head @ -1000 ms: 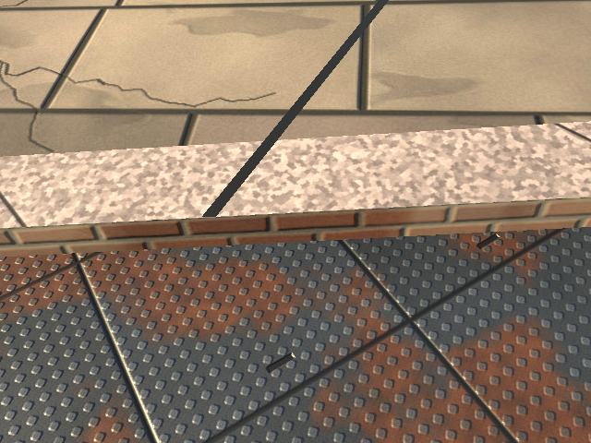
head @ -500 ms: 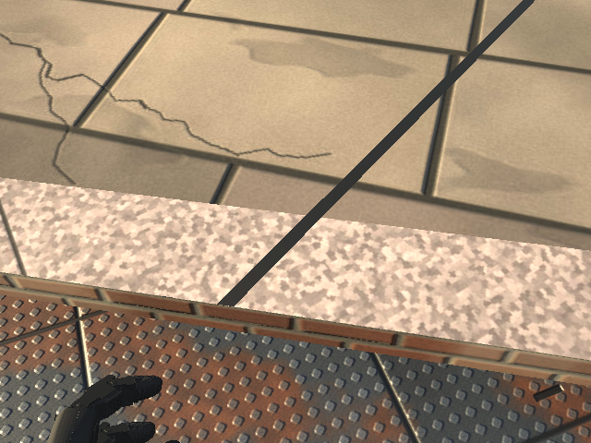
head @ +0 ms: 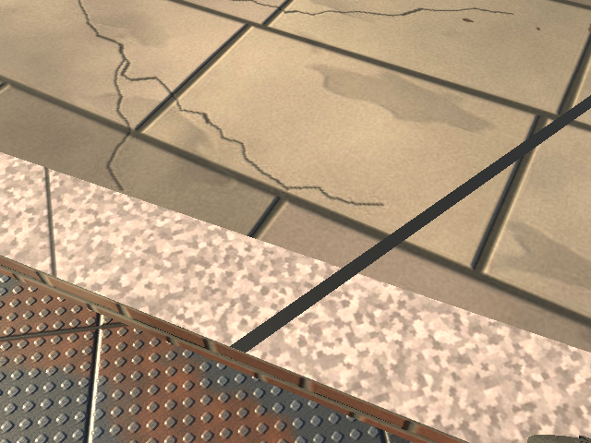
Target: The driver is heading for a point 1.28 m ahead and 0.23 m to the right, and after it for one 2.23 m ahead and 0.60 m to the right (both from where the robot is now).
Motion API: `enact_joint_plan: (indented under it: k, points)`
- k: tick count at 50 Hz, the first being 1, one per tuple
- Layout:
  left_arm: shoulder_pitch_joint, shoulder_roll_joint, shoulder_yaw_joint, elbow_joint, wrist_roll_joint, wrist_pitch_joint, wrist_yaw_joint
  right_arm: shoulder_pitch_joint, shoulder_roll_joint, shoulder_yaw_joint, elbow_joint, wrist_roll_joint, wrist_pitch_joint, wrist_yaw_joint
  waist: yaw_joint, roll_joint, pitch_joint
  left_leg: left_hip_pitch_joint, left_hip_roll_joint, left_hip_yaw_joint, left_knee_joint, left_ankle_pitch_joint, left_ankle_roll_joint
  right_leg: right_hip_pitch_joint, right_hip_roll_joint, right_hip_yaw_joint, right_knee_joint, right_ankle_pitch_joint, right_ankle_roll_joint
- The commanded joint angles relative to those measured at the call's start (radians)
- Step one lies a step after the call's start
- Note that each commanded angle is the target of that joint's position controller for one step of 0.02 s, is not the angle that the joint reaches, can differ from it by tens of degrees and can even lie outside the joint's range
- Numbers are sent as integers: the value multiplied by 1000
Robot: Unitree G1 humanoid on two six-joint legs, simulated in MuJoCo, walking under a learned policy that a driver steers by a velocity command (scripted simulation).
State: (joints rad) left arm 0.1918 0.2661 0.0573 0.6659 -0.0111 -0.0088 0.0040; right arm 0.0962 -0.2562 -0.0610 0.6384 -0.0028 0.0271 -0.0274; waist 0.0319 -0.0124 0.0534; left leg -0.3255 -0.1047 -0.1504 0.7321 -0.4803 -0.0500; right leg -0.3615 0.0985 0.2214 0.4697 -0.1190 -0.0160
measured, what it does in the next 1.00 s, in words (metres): steps on the spot: left foot, then right foot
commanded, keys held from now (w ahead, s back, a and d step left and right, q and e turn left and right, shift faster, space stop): e+shift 0.48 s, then q+shift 0.32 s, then w+q+shift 0.20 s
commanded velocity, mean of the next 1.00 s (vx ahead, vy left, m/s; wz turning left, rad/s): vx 0.07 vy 0.00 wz -0.26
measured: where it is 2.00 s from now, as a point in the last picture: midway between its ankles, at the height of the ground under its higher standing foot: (280, 257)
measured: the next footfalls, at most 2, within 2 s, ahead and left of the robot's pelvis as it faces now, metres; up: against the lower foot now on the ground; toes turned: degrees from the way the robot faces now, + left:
left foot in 0.18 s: +0.06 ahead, +0.12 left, +0.00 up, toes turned -19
right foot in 0.62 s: +0.01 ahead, -0.16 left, +0.00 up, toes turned -30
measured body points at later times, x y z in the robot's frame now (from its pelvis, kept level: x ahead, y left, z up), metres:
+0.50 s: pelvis +0.02 +0.02 +0.00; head +0.06 +0.01 +0.45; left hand +0.29 +0.20 -0.09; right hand +0.04 -0.29 -0.09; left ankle +0.02 +0.13 -0.74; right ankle -0.01 -0.14 -0.68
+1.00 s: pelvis +0.05 -0.03 +0.01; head +0.07 -0.01 +0.45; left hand +0.27 +0.20 -0.09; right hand +0.08 -0.34 -0.09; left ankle +0.09 +0.10 -0.68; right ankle -0.02 -0.14 -0.74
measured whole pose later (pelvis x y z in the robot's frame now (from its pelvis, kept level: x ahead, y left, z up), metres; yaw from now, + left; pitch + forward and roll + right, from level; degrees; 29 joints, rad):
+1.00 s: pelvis +0.05 -0.03 +0.01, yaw -14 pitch +2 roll -1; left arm 0.19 0.30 0.08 0.70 -0.01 -0.04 0.03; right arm 0.27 -0.30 -0.08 0.70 0.03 0.04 0.01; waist -0.03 -0.03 -0.03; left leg -0.51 0.13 0.06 0.96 -0.34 -0.02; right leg -0.13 -0.08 -0.28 0.35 -0.24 0.01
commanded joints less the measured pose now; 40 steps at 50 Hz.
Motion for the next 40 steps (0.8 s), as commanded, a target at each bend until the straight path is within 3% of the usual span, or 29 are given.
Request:
enact_joint_plan:
  k: [1, 6, 8, 9, 10, 11, 12, 13, 14, 15, 16, 18, 21, 24, 27, 29, 30, 31, 32, 33, 34, 35, 37, 40]
  points:
    - [-21, 201, 75, -78, -18, 0, 17, 13, -96, -42, -47, 11, -20, -12, -23, -144, -171, -146, -12, -5, 26, -1, -17, 306, -207, 375, -128, 57, -143]
    - [-36, 207, 95, -96, -22, 37, 33, 29, -96, -44, -15, 28, -44, 8, -31, -189, -194, 28, -29, 4, -203, 114, 7, 237, -162, 396, -142, 34, -125]
    - [-63, 198, 92, -107, -36, 42, 34, 102, -124, -57, 21, 27, -49, 11, -73, -179, -192, 201, 12, 18, -409, 282, 42, 129, -116, 379, -126, -85, -82]
    - [-24, 161, 81, -101, -36, 44, 34, 110, -166, -68, 26, 19, -45, 7, -55, -108, -211, 347, 136, -57, -449, 321, 88, 1, -53, 316, -35, -308, -37]
    - [4, 117, 68, -114, -35, 41, 32, 71, -239, -74, 3, -18, -38, 4, -19, 170, -184, 382, 362, -299, -477, 344, 219, -202, 78, 99, 205, -446, 8]
    - [13, 204, 93, -121, -22, 24, 24, 12, -215, -68, -16, -64, -46, 8, -5, 239, -125, 254, 488, -372, -476, 496, 303, -274, 20, 37, 421, -469, 54]
    - [34, 258, 108, -100, -12, 23, 18, -49, -161, -53, -37, -52, -51, -1, 15, 164, -99, 225, 460, -268, -455, 554, 291, -265, -29, 1, 544, -406, 76]
    - [57, 249, 109, -74, -8, 30, 17, -81, -125, -42, -45, -33, -52, -11, 21, 106, -87, 216, 384, -159, -430, 549, 243, -261, -37, -18, 603, -335, 85]
    - [72, 217, 101, -64, -4, 38, 19, -82, -118, -36, -46, -18, -49, -22, 18, 93, -87, 237, 349, -102, -409, 567, 220, -291, -43, -37, 684, -286, 95]
    - [78, 188, 88, -69, -4, 43, 14, -73, -118, -30, -43, -10, -45, -29, 9, 104, -68, 236, 337, -46, -394, 676, 224, -324, -61, -65, 752, -264, 109]
    - [54, 174, 78, -85, -10, 44, 9, -49, -124, -28, -41, -12, -40, -33, -6, 102, -56, 240, 327, 3, -394, 748, 234, -348, -82, -106, 765, -243, 121]
    - [-26, 151, 60, -129, -20, 41, 2, 16, -144, -31, -32, -20, -27, -36, -56, 115, -48, 302, 330, 51, -400, 792, 258, -401, -131, -165, 698, -201, 145]
    - [-76, 131, 41, -172, -16, 38, -13, 63, -183, -41, -19, -22, -10, -31, -91, 128, -63, 360, 364, 90, -403, 803, 280, -389, -179, -202, 584, -195, 159]
    - [-89, 119, 31, -191, -12, 39, -25, 53, -219, -53, -14, -14, -6, -18, -90, 139, -76, 331, 387, 159, -405, 790, 269, -294, -192, -243, 461, -172, 138]
    - [-94, 105, 25, -200, -1, 41, -21, 78, -233, -55, 14, 14, -14, 6, -79, 142, -96, 271, 385, 152, -363, 842, 272, -125, -130, -270, 301, -252, 92]
    - [-45, 100, 26, -178, 4, 41, -15, 56, -218, -44, 32, 40, -26, 17, -33, 151, -121, 270, 373, 139, -293, 810, 243, 9, -98, -254, 75, -168, 39]
    - [7, 107, 27, -151, 12, 38, -9, 59, -171, -22, 51, 46, -37, 23, 3, 118, -143, 198, 341, 161, -235, 764, 196, 185, -95, -242, -125, 26, 1]
    - [58, 142, 28, -137, 30, 36, 6, 99, -95, 13, 63, 16, -58, 36, 8, 34, -225, 62, 287, 188, -178, 596, 113, 451, -195, -138, -133, 334, -18]
    - [94, 203, 26, -148, 63, 38, 23, 139, -24, 49, 43, -40, -74, 56, -14, -208, -333, -161, 222, 214, -4, -54, 22, 698, -473, 90, 18, 869, -129]
    - [61, 145, 17, -134, 69, 28, 22, 128, -88, 25, 62, -3, -65, 54, 15, -193, -385, -148, 205, 121, 118, -234, -18, 538, -541, 98, 5, 781, -283]
    - [23, 163, 25, -138, 56, 20, 14, 76, -194, -6, 50, 30, -54, 47, 29, -135, -297, -179, 197, 120, 237, -230, -32, 464, -479, 29, -26, 681, -289]
    - [-14, 199, 41, -123, 42, 17, 19, 76, -212, -22, 51, 43, -42, 37, 14, -147, -226, -252, 186, 135, 326, -193, -35, 422, -442, -26, -48, 582, -258]
    - [-93, 197, 43, -127, 26, 15, 27, 147, -209, -35, 84, 32, -1, 10, -28, -140, -149, -225, 185, 122, 430, -83, -59, 260, -419, -119, -109, 426, -224]
    - [-156, 119, 24, -119, 41, 13, 42, 191, -155, -35, 77, 27, 34, -15, -60, -148, -103, -218, 185, 156, 471, 45, -82, 158, -400, -233, -172, 232, -205]
Over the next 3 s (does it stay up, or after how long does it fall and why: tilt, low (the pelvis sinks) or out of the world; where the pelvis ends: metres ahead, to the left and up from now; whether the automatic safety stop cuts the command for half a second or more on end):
stays up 1.62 -0.39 0.08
